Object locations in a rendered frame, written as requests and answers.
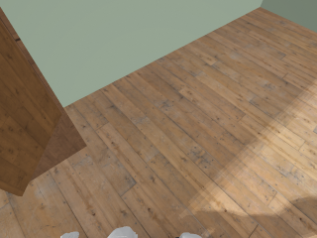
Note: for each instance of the robot left thigh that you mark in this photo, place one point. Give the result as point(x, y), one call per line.
point(123, 232)

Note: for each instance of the cupboard door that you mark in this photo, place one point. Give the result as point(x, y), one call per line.
point(28, 117)

